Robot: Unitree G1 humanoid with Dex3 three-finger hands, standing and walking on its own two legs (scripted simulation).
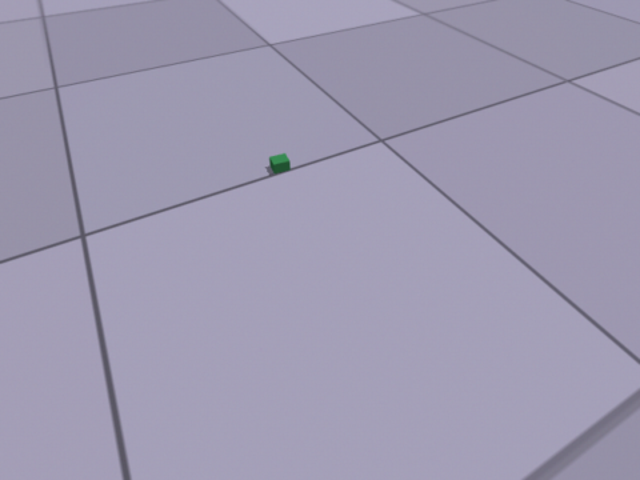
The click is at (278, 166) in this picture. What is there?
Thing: small box
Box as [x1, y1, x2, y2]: [269, 153, 289, 173]
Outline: 284,153 269,157 270,165 274,173 289,169 289,161
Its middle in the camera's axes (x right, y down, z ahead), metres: -0.20 -0.42 +2.05
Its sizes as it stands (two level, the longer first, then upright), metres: 0.088 0.074 0.058
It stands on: the floor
